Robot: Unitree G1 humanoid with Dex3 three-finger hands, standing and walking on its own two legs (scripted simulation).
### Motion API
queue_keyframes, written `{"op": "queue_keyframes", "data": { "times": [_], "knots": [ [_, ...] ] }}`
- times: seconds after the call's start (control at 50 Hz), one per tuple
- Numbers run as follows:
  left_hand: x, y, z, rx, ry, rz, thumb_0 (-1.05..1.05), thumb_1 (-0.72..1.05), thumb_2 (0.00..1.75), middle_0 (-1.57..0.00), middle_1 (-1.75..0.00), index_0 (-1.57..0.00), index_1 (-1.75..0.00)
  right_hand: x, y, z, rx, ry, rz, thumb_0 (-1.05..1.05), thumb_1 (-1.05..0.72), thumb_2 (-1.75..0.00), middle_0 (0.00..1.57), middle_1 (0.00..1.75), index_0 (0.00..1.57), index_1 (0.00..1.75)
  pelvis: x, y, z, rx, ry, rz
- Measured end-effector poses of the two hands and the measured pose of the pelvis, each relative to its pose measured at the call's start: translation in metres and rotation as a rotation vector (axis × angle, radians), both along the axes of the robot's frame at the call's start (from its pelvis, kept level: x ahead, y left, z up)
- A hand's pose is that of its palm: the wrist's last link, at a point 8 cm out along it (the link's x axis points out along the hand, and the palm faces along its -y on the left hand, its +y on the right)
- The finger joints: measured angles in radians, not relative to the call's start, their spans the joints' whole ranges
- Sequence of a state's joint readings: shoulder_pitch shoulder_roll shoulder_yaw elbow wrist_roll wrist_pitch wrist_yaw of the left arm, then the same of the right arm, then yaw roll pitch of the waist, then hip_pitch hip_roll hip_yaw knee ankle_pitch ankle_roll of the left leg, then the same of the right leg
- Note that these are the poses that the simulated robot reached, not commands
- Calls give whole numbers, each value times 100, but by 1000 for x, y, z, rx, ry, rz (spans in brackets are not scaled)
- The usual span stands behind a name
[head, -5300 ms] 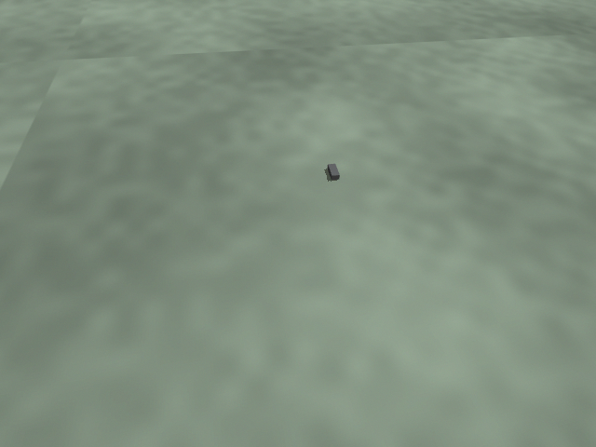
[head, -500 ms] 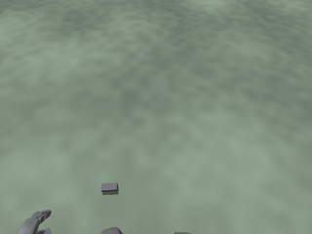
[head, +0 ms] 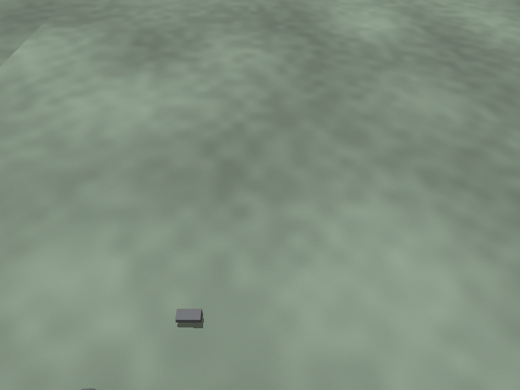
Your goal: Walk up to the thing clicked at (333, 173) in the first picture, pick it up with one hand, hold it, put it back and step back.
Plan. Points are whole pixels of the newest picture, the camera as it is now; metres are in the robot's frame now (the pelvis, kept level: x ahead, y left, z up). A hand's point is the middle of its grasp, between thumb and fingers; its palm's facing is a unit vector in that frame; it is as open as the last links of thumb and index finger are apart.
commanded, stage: walk up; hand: left
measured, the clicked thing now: (189, 315) +0.50 +0.24 -0.75
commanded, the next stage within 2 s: stand in 1.14 s
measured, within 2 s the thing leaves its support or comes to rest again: neither
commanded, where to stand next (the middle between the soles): +0.10 -0.01 m, yaw +2 degrees
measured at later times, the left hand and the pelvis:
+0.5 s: hand out of the picture +0.11 +0.27 -0.14, palm faces +0.04 -0.95 -0.32, open 7.4 cm; pelvis +0.01 +0.01 +0.01, yaw +1 degrees
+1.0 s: hand out of the picture +0.10 +0.27 -0.15, palm faces +0.07 -0.95 -0.32, open 7.4 cm; pelvis +0.02 +0.01 +0.01, yaw +3 degrees
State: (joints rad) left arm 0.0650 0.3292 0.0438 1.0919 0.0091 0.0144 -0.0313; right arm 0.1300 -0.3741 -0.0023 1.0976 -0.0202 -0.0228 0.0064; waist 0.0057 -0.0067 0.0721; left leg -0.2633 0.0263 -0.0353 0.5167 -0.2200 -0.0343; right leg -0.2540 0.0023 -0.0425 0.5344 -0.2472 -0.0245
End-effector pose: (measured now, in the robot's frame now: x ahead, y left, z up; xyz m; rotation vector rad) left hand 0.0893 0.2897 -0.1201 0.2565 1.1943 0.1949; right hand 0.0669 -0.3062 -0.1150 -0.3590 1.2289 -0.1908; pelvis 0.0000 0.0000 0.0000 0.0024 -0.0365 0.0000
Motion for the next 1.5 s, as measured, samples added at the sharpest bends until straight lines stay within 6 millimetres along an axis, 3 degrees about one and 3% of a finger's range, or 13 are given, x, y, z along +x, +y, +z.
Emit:
{"op": "queue_keyframes", "data": {
  "times": [0.24,0.52,0.76,1.5],
  "knots": [
    [15,18,9,18,-15,18,0,90,90,-21,-29,-21,-30,24,17,6,9,-23,12,0,-90,-89,20,30,20,30,10,8,6,-10,9,9],
    [11,22,11,20,-1,32,0,91,90,-21,-29,-20,-30,53,25,9,22,-62,42,0,-91,-89,20,30,20,30,15,11,9,-11,12,24],
    [1,20,7,12,27,52,0,90,90,-21,-29,-21,-30,54,24,10,14,-39,44,0,-91,-89,20,30,20,30,19,11,9,-12,13,36],
    [0,13,14,29,43,25,0,90,90,-21,-29,-21,-30,53,25,6,47,-11,35,0,-91,-89,20,30,20,30,30,7,14,-3,6,35]
  ]
}}
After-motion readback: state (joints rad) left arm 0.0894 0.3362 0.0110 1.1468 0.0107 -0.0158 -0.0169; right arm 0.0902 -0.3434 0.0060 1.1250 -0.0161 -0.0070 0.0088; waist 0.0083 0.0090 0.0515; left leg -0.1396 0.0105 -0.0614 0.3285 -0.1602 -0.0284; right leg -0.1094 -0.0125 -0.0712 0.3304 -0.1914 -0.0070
